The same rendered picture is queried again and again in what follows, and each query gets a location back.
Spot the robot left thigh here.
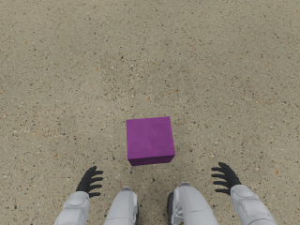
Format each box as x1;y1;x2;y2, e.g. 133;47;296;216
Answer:
103;190;138;225

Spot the right robot hand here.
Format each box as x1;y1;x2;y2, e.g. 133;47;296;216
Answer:
211;162;242;196

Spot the right robot shin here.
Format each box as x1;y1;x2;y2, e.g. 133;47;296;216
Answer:
171;182;190;225

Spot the left robot hand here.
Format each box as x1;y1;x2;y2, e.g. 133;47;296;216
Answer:
76;166;104;198

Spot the robot left forearm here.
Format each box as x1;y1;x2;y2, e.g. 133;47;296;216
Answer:
53;191;90;225

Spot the carton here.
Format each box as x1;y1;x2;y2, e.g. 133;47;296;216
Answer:
126;116;175;166

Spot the robot right forearm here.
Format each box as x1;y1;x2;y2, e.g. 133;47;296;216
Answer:
230;185;277;225

